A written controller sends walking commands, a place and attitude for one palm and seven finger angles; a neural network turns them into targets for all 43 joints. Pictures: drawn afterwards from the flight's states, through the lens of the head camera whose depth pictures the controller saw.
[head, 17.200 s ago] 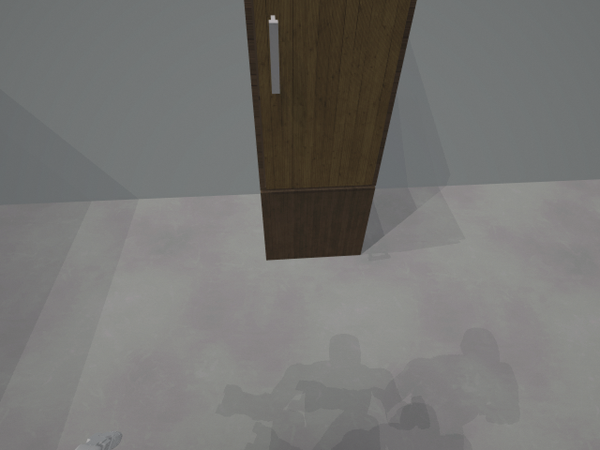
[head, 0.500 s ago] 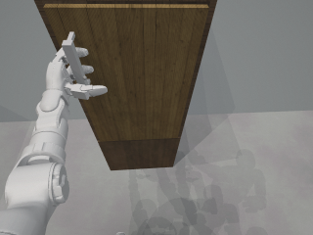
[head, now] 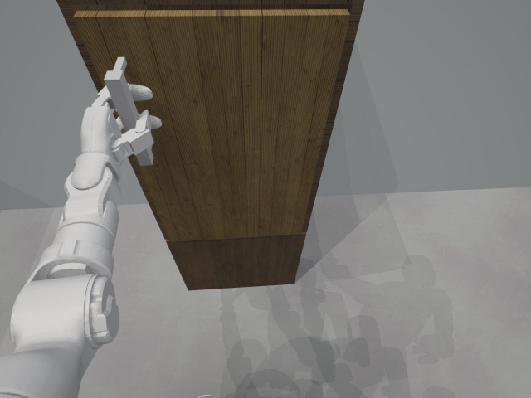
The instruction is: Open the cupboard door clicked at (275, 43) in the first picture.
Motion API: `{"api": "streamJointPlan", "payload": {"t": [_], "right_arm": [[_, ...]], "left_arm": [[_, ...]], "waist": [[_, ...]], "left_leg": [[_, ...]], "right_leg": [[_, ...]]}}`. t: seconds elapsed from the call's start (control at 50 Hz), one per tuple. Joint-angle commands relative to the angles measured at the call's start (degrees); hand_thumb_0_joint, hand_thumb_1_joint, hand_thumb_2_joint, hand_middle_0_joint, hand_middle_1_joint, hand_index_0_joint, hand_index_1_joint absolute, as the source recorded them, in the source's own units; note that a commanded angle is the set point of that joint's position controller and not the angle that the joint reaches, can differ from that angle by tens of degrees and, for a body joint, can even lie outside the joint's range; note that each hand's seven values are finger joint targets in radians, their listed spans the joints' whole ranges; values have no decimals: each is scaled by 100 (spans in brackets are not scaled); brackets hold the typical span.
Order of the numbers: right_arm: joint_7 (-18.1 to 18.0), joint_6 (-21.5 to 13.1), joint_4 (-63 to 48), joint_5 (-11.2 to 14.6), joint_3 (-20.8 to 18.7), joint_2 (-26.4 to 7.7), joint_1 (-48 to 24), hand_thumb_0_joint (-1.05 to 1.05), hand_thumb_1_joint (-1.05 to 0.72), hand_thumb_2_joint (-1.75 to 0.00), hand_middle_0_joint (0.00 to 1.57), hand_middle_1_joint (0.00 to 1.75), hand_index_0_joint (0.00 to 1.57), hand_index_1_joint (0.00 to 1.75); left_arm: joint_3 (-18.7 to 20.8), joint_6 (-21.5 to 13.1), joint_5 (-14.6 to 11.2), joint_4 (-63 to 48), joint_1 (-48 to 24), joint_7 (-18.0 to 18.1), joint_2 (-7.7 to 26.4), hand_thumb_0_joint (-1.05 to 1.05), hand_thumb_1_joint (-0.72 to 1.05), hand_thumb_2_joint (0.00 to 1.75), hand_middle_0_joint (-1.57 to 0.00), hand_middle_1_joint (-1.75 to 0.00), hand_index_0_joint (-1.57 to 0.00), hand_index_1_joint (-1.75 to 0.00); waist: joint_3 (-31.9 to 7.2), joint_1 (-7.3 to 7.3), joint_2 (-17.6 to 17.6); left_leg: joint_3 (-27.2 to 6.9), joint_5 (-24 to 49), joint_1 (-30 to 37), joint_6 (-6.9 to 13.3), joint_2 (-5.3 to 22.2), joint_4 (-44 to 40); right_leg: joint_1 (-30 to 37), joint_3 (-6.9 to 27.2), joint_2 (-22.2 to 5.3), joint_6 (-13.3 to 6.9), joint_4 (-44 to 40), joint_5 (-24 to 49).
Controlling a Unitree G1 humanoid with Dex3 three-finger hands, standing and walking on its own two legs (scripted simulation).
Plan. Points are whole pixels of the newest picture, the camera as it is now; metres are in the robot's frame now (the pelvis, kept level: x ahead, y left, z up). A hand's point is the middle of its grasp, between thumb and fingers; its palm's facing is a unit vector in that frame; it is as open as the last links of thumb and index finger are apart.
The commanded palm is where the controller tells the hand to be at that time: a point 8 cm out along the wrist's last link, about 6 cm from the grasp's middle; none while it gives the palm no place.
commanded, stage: pull the door open along its arc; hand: left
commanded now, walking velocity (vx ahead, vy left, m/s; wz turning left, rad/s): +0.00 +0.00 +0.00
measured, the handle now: (134, 115) +0.52 +0.19 +0.14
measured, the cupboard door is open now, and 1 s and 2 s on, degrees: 0 41 41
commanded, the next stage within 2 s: open thumb and fingers to let go in 1.12 s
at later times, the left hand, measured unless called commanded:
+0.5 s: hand (148, 162) +0.42 +0.15 +0.14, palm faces +0.00 -1.00 +0.02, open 5.8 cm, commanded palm +0.36 +0.20 +0.14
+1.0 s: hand (221, 249) +0.27 +0.05 +0.15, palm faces +0.30 -0.96 +0.00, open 6.4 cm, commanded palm +0.19 +0.08 +0.14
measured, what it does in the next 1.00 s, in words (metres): stands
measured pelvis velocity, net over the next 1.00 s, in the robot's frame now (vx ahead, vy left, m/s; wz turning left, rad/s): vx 0.02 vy -0.03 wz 0.03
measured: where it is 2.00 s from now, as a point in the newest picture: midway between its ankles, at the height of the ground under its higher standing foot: outside the picture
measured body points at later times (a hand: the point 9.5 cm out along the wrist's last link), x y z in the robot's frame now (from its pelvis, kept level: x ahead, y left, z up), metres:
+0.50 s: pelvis +0.02 +0.00 +0.01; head +0.03 -0.01 +0.46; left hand +0.41 +0.21 +0.14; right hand +0.10 -0.26 -0.10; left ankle +0.03 +0.12 -0.71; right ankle -0.03 -0.12 -0.71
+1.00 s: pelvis +0.02 -0.03 +0.01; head -0.03 -0.05 +0.46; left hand +0.25 +0.10 +0.15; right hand +0.24 -0.21 -0.05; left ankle +0.03 +0.12 -0.71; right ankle -0.03 -0.12 -0.71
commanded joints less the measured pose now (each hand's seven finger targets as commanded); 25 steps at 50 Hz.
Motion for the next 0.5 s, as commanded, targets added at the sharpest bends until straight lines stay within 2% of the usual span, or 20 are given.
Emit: {"api": "streamJointPlan", "payload": {"t": [0.0,0.04,0.06,0.08,0.14,0.2,0.26,0.32,0.36,0.4,0.44,0.46,0.48], "right_arm": [[-73,-170,-473,2,-308,-896,394,0,-90,-90,20,30,20,30],[-67,-173,-462,-5,-315,-895,402,0,-90,-90,20,30,20,30],[-84,-164,-441,-15,-331,-939,443,0,-90,-90,20,30,20,30],[-89,-148,-492,-21,-318,-944,443,0,-90,-90,20,30,20,30],[-66,-146,-602,8,-313,-884,323,0,-90,-90,20,30,20,30],[-43,-142,-713,24,-321,-878,233,0,-90,-90,20,30,20,30],[-20,-145,-874,58,-328,-862,128,0,-90,-90,20,30,20,30],[4,-165,-1029,89,-346,-827,-38,0,-90,-90,20,30,20,30],[20,-185,-1131,112,-342,-791,-162,0,-90,-90,20,30,20,30],[50,-229,-1243,134,-325,-731,-341,0,-90,-90,20,30,20,30],[71,-263,-1323,160,-303,-678,-503,0,-90,-90,20,30,20,30],[81,-287,-1374,167,-297,-660,-593,0,-90,-90,20,30,20,30],[69,-310,-1417,165,-298,-657,-664,0,-90,-90,20,30,20,30]], "left_arm": [[13,-371,-52,-1182,-2817,-27,1096,0,90,90,-40,-135,-40,-135],[-60,-366,-44,-1235,-3003,-14,1028,0,90,90,-40,-135,-40,-135],[255,-373,-12,-1186,-2896,-1,1420,0,90,90,-40,-135,-40,-135],[267,-376,-21,-1198,-2707,-6,1422,0,90,90,-40,-135,-40,-135],[91,-338,-80,-1341,-2299,-84,1111,0,90,90,-40,-135,-40,-135],[149,-313,-151,-1756,-1860,-99,1119,0,90,90,-40,-135,-40,-135],[94,-195,-252,-2138,-1217,-124,948,0,90,90,-40,-135,-40,-135],[100,-96,-356,-2802,-475,-121,831,0,90,90,-40,-135,-40,-135],[43,8,-436,-3296,84,-121,680,0,90,90,-40,-135,-40,-135],[3,74,-492,-3897,770,-104,556,0,90,90,-40,-135,-40,-135],[-177,235,-554,-4376,1359,-88,262,0,90,90,-40,-135,-40,-135],[-260,319,-578,-4685,1531,-62,154,0,90,90,-40,-135,-40,-135],[-316,378,-582,-4912,1761,-12,87,0,90,90,-40,-135,-40,-135]], "waist": [[-1893,-118,75],[-1889,-147,167],[-2031,-81,30],[-2075,-35,62],[-2103,50,143],[-2263,175,234],[-2211,298,-9],[-2238,435,-78],[-2134,530,-187],[-2065,659,4],[-1782,680,-161],[-1720,694,-124],[-1591,669,-309]], "left_leg": [[-261,1410,2056,215,-259,-270],[-273,1383,2079,213,-271,-258],[-282,1436,2061,220,-262,-253],[-252,1525,2033,233,-291,-249],[-215,1588,2115,211,-277,-275],[-181,1842,2228,207,-280,-276],[-138,1949,2181,211,-283,-345],[-48,2176,2212,237,-300,-404],[-3,2240,2193,243,-305,-462],[53,2405,2249,246,-323,-514],[80,2419,2261,241,-310,-587],[88,2337,2269,236,-316,-634],[89,2292,2247,258,-322,-651]], "right_leg": [[-198,-7,242,-46,-570,1995],[-253,2,240,-50,-570,1960],[-137,18,234,-48,-549,2022],[-38,16,237,-54,-533,2106],[7,-5,233,-61,-525,2184],[216,-8,247,-79,-497,2449],[470,-27,261,-76,-529,2642],[797,-16,253,-62,-544,3042],[980,-21,241,-53,-582,3211],[1174,-8,216,-59,-585,3434],[1195,-49,213,-42,-648,3481],[1224,-53,205,-35,-679,3463],[1283,-71,200,-23,-718,3420]]}}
